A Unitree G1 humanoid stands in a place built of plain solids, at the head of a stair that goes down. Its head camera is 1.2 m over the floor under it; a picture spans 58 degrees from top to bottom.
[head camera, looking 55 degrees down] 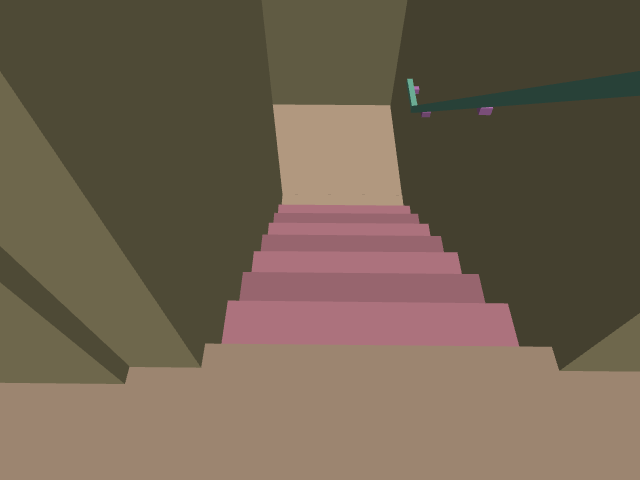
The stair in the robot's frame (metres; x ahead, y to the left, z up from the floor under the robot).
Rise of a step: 0.19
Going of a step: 0.24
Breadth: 1.00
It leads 1 degrees to the right of straight ahead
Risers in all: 8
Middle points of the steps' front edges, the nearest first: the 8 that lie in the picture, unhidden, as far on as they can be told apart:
0.47 -0.17 0.00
0.71 -0.17 -0.19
0.94 -0.17 -0.39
1.17 -0.17 -0.58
1.41 -0.18 -0.77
1.64 -0.18 -0.96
1.88 -0.18 -1.16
2.11 -0.18 -1.35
